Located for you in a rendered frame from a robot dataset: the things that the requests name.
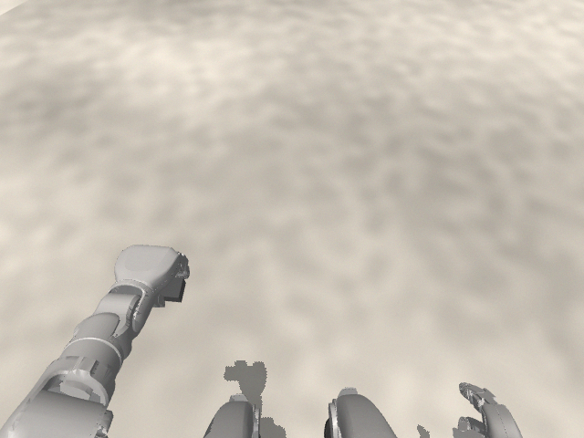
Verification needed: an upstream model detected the right robot hand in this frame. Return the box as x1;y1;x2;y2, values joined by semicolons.
453;382;523;438

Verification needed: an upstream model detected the left robot hand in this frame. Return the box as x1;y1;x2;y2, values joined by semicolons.
114;245;190;308

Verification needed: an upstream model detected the small box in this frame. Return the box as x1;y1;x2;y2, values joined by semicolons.
159;276;186;302

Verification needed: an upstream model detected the left robot arm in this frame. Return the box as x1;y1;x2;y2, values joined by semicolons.
0;280;155;438

